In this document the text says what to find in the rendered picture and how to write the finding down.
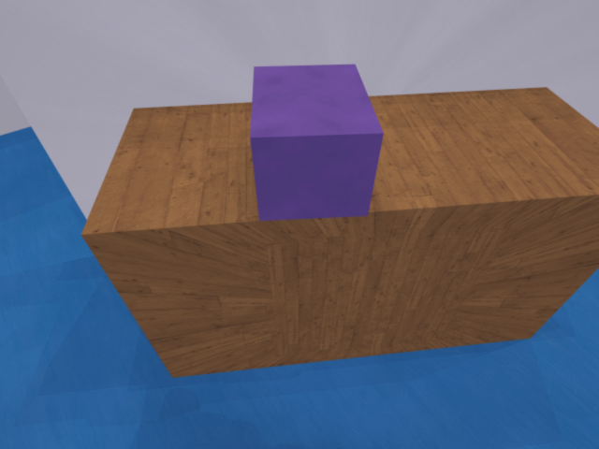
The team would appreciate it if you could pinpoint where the carton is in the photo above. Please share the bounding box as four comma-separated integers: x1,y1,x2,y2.
250,65,384,221

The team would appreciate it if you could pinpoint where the pedestal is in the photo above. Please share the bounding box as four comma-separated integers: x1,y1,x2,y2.
81,87,599,378

